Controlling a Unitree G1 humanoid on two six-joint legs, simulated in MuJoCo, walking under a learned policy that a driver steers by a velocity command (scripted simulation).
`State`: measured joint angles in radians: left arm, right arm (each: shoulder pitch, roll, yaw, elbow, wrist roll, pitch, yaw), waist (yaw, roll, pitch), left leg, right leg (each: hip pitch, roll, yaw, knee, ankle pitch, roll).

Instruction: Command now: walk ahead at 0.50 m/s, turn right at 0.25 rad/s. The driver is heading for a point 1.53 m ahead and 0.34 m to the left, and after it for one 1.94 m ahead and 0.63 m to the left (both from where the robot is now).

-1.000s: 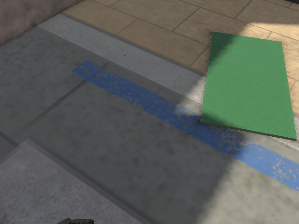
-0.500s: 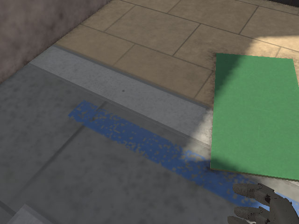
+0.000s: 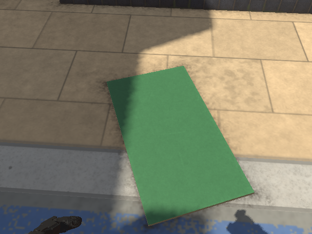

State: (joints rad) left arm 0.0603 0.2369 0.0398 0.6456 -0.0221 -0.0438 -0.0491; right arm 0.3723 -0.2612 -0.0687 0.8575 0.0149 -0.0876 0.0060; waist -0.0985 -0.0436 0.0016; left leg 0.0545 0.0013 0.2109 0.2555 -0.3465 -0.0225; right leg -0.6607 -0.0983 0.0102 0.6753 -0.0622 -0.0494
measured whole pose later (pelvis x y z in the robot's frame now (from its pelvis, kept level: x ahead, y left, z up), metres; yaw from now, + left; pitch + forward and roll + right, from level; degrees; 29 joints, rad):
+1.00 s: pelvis +0.54 +0.02 +0.01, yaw -1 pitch +3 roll +1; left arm 0.09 0.24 0.05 0.74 -0.01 -0.06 -0.01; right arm 0.37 -0.24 -0.04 0.89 0.01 -0.07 0.01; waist -0.08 -0.04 -0.01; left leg -0.03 -0.05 0.04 0.21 -0.23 0.05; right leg -0.71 -0.11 0.02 0.71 0.00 0.00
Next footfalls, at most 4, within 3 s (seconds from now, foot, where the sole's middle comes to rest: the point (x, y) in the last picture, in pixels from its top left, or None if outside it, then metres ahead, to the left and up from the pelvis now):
0.06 right None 0.22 -0.13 -0.77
0.60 left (124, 231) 0.50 0.11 -0.77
1.12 right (174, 163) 0.79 -0.13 -0.75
1.66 left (105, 138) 0.98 0.19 -0.77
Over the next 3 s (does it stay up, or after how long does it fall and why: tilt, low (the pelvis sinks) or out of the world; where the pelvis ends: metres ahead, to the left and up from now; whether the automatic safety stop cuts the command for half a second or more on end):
stays up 1.47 0.47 0.01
